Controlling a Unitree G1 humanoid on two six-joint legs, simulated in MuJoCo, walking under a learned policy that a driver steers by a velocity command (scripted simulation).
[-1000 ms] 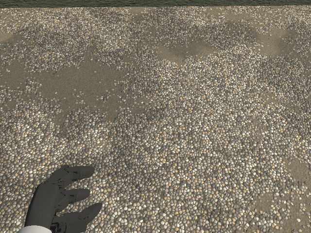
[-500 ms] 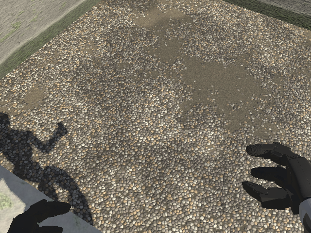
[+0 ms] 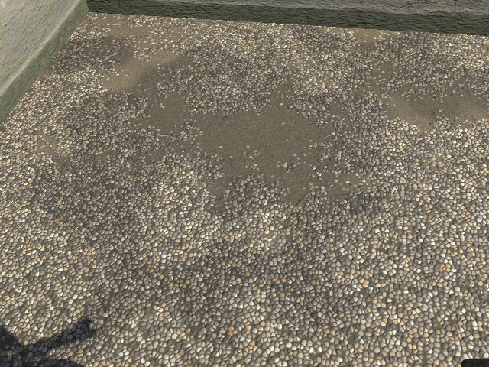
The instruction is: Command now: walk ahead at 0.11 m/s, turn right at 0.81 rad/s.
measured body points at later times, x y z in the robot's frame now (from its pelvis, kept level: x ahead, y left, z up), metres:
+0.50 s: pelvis -0.01 +0.03 +0.02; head +0.01 +0.03 +0.47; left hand +0.25 +0.22 -0.06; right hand -0.01 -0.25 -0.09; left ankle +0.04 +0.14 -0.72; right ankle -0.10 -0.11 -0.66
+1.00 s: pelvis +0.00 +0.00 +0.00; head +0.04 +0.01 +0.45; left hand +0.23 +0.22 -0.07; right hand +0.23 -0.25 -0.04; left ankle +0.04 +0.12 -0.72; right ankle -0.09 -0.12 -0.72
